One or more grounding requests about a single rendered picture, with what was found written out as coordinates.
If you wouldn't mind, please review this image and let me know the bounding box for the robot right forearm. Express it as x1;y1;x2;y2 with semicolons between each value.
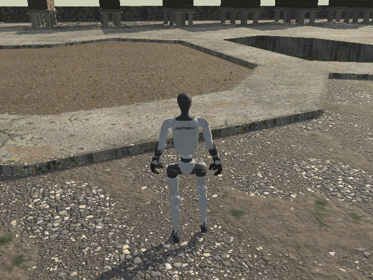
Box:
209;141;221;165

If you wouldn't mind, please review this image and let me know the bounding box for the robot left hand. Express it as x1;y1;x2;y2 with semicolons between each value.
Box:
150;162;164;174

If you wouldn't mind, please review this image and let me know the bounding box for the robot left foot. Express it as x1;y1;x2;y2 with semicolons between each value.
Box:
173;228;181;243

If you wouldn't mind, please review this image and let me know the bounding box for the robot head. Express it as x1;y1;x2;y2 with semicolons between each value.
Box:
175;93;195;121

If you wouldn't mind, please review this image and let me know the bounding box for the robot left forearm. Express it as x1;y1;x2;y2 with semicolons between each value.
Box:
152;142;163;165

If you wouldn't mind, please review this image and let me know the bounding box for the left robot upper arm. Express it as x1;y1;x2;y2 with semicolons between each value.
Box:
157;118;173;151

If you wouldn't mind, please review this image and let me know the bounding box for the right robot upper arm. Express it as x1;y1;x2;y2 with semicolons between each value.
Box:
197;117;214;150

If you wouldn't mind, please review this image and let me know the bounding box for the robot right hand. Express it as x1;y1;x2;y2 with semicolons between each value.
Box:
209;163;223;176

